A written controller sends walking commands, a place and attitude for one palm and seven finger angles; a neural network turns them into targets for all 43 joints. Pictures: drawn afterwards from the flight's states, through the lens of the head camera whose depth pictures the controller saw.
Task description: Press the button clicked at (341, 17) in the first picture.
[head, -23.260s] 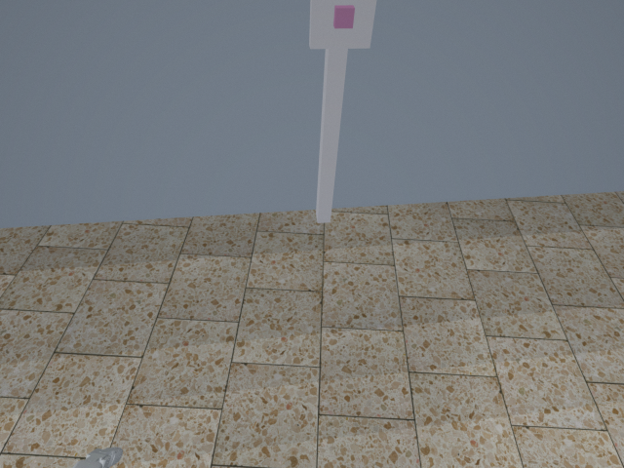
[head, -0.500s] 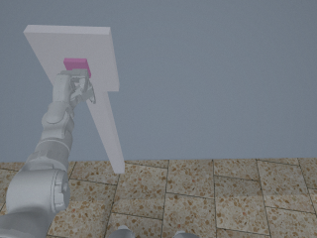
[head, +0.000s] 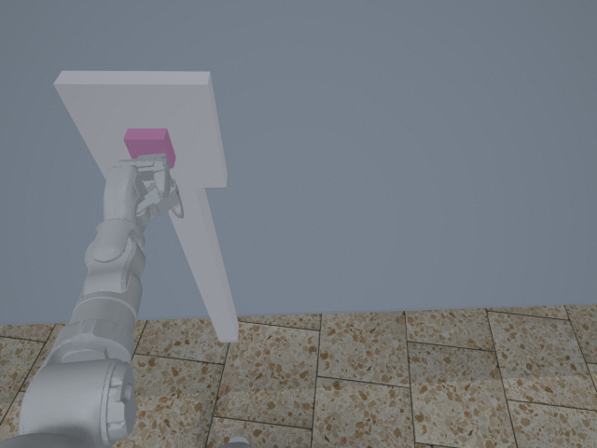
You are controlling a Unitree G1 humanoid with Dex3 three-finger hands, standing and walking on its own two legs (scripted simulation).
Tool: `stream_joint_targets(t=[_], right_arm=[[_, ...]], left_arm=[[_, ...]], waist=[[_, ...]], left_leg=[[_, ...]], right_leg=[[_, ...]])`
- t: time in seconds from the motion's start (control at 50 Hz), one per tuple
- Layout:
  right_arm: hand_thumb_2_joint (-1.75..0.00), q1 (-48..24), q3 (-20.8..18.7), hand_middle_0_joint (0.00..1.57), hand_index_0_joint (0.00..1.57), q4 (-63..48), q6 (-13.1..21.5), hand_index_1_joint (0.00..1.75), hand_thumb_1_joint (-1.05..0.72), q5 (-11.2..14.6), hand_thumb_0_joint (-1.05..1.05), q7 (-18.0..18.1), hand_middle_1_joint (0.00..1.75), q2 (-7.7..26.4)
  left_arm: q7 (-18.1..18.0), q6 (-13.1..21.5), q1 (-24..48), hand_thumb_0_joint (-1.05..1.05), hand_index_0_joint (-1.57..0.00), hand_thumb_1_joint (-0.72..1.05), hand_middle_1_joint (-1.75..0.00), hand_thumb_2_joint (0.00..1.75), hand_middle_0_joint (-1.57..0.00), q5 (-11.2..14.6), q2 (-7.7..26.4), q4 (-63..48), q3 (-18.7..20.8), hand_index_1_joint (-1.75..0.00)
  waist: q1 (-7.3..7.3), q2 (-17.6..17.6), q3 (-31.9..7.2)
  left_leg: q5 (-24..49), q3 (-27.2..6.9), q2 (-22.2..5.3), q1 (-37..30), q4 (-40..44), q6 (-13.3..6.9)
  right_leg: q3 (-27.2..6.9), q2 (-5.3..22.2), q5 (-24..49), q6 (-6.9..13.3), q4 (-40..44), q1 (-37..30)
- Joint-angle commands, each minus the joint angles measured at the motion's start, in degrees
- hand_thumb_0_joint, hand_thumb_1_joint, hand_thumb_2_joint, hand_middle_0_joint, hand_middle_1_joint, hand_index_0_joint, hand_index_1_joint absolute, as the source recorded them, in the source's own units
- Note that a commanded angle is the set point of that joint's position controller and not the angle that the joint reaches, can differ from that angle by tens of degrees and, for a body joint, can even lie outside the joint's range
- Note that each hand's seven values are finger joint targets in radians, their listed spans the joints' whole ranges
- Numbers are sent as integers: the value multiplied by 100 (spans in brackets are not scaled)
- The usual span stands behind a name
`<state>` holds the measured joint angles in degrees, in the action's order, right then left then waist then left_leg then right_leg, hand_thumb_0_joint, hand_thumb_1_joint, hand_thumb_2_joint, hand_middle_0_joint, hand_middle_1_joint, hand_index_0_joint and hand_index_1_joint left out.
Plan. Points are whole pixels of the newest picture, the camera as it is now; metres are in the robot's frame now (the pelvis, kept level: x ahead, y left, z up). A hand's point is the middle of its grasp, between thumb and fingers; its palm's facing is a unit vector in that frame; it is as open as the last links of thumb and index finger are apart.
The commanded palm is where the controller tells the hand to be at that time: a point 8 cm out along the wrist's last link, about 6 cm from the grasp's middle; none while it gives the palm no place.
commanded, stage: pull the fist back off the button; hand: left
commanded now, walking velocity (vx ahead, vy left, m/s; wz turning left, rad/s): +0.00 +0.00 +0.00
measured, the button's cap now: (151, 147) +0.49 +0.19 +0.14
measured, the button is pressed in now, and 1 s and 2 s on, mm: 0 0 0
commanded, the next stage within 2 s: draw the hand back to the body in 0.58 s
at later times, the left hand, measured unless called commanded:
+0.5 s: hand (168, 243) +0.35 +0.16 +0.10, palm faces +0.02 -1.00 +0.00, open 3.1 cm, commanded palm +0.33 +0.21 +0.10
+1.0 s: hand (145, 255) +0.32 +0.17 +0.13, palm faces +0.04 -1.00 -0.03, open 3.1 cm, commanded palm +0.28 +0.22 +0.13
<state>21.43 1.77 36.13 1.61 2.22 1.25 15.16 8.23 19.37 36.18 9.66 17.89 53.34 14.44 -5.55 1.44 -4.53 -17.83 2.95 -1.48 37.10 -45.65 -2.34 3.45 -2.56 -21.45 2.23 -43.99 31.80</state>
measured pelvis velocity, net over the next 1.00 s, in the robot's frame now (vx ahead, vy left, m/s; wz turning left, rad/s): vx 0.03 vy -0.02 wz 0.02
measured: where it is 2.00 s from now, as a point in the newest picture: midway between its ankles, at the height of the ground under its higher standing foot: outside the picture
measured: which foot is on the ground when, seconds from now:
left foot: down 0.00-1.00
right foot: down 0.00-1.00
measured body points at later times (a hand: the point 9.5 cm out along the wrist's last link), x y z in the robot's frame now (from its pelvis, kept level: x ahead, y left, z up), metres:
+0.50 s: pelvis +0.04 +0.00 +0.01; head +0.05 -0.01 +0.46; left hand +0.34 +0.21 +0.10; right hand +0.22 -0.23 -0.07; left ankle +0.05 +0.09 -0.71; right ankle +0.00 -0.10 -0.70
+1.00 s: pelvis +0.03 -0.02 +0.02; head +0.03 -0.04 +0.47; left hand +0.31 +0.22 +0.13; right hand +0.19 -0.27 -0.08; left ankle +0.05 +0.09 -0.71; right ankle +0.00 -0.10 -0.71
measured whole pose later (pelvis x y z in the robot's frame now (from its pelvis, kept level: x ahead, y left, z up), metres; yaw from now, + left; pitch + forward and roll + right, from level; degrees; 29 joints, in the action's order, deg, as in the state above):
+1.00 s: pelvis +0.03 -0.02 +0.02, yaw +1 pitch +2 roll +0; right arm 15.6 1.9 33.1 2.4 3.4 2.9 15.7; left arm 11.4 6.7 -3.1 16.2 14.8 6.8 11.0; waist -0.6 2.9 -4.2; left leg -17.4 2.4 -0.8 21.9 -36.9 -0.7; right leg 3.5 -2.5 -21.8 3.3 -36.1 16.9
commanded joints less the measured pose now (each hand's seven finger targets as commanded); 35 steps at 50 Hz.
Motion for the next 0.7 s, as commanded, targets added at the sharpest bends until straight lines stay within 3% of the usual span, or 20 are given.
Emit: stream_joint_targets(t=[0.0, 0.08, 0.12, 0.16, 0.2, 0.24, 0.28, 0.32, 0.36, 0.42, 0.5, 0.52, 0.58, 0.6, 0.62, 0.68], right_arm=[[-90, -85, -363, 20, 20, -767, 231, 30, -90, 41, 0, 45, 30, 868], [-90, -265, -379, 20, 20, -912, 281, 30, -90, 56, 0, 12, 30, 796], [-90, -341, -371, 20, 20, -940, 275, 30, -90, 68, 0, 15, 30, 801], [-90, -459, -362, 20, 20, -978, 279, 30, -90, 81, 0, 16, 30, 768], [-90, -555, -369, 20, 20, -1052, 303, 30, -90, 82, 0, 24, 30, 750], [-90, -654, -359, 20, 20, -1095, 345, 30, -90, 86, 0, 13, 30, 695], [-90, -727, -359, 20, 20, -1089, 359, 30, -90, 86, 0, 24, 30, 690], [-90, -794, -355, 20, 20, -1118, 384, 30, -90, 69, 0, 34, 30, 675], [-90, -882, -337, 20, 20, -1130, 395, 30, -90, 70, 0, 40, 30, 652], [-90, -964, -309, 20, 20, -1170, 372, 30, -90, 46, 0, 53, 30, 654], [-90, -1110, -252, 20, 20, -1173, 335, 30, -90, 47, 0, 82, 30, 598], [-90, -1086, -245, 20, 20, -1159, 326, 30, -90, 36, 0, 92, 30, 615], [-90, -1140, -226, 20, 20, -1146, 332, 30, -90, 29, 0, 115, 30, 587], [-90, -1138, -211, 20, 20, -1130, 339, 30, -90, 28, 0, 117, 30, 587], [-90, -1109, -219, 20, 20, -1097, 323, 30, -90, 24, 0, 128, 30, 625], [-90, -1181, -210, 20, 20, -1133, 299, 30, -90, 40, 0, 138, 30, 615]], left_arm=[[-106, 245, 1836, 0, -130, 90, -150, 90, -130, 129, 1071, -1816, 163, -150], [-69, 225, 936, 0, -130, 90, -150, 90, -130, 186, 757, -2909, -42, -150], [-42, 84, 412, 0, -130, 90, -150, 90, -130, 250, 649, -2998, -96, -150], [-18, -30, 222, 0, -130, 90, -150, 90, -130, 286, 531, -3343, -183, -150], [-17, -99, -183, 0, -130, 90, -150, 90, -130, 315, 522, -3859, -159, -150], [-24, -147, -515, 0, -130, 90, -150, 90, -130, 327, 255, -4313, -394, -150], [-61, -229, -690, 0, -130, 90, -150, 90, -130, 329, 212, -4601, -460, -150], [-105, -285, -897, 0, -130, 90, -150, 90, -130, 316, 70, -4899, -624, -150], [-137, -367, -1054, 0, -130, 90, -150, 90, -130, 284, 2, -5090, -704, -150], [-170, -487, -1604, 0, -130, 90, -150, 90, -130, 260, 163, -5230, -558, -150], [-186, -565, -1298, 0, -130, 90, -150, 90, -130, 247, 29, -5406, -713, -150], [-207, -568, -1204, 0, -130, 90, -150, 90, -130, 231, 84, -5407, -709, -150], [-199, -561, -1269, 0, -130, 90, -150, 90, -130, 254, 34, -5270, -693, -150], [-183, -567, -1155, 0, -130, 90, -150, 90, -130, 279, 3, -5194, -721, -150], [-182, -568, -1181, 0, -130, 90, -150, 90, -130, 275, 180, -5023, -581, -150], [-102, -596, -1229, 0, -130, 90, -150, 90, -130, 325, 343, -4839, -357, -150]], waist=[[162, -8, -1556], [302, 239, -1881], [284, -101, -1591], [314, -26, -1467], [401, 97, -1598], [386, 174, -1625], [348, 164, -1483], [312, -110, -1443], [326, 39, -1413], [411, -59, -1338], [339, 122, -1175], [302, -70, -1155], [357, 70, -1218], [322, -58, -1201], [316, -314, -1133], [447, -132, -1210]], left_leg=[[266, -497, 69, -1749, 735, -2], [1124, -462, 76, -2250, 709, 21], [1198, -436, 73, -2133, 717, -9], [1160, -413, 89, -2136, 774, -2], [1459, -439, 88, -2315, 788, 15], [1765, -457, 73, -2508, 767, 22], [1783, -478, 54, -2567, 770, 42], [1840, -485, 55, -2552, 758, 19], [1866, -513, 62, -2596, 793, 49], [1803, -494, 82, -2496, 803, 44], [1560, -496, 123, -2456, 834, 67], [1492, -510, 124, -2411, 816, 42], [1439, -488, 150, -2439, 831, 59], [1361, -483, 167, -2408, 824, 42], [1282, -488, 158, -2257, 820, 23], [1100, -412, 220, -2156, 867, 23]], right_leg=[[-248, -26, 650, -110, 854, -100], [-210, -4, 1496, -75, 759, -449], [-200, -13, 1645, -105, 805, -510], [-195, 7, 1693, -119, 834, -548], [-181, 26, 1900, -94, 804, -679], [-155, 40, 2077, -103, 784, -685], [-127, 35, 2048, -115, 808, -605], [-118, 44, 2125, -135, 816, -676], [-98, 73, 2119, -130, 801, -665], [-118, 79, 2132, -120, 832, -810], [-123, 97, 2005, -111, 886, -748], [-131, 85, 1945, -115, 892, -777], [-151, 110, 1943, -107, 923, -814], [-168, 117, 1948, -124, 956, -819], [-183, 107, 1896, -136, 971, -873], [-289, 155, 1872, -151, 1057, -1037]])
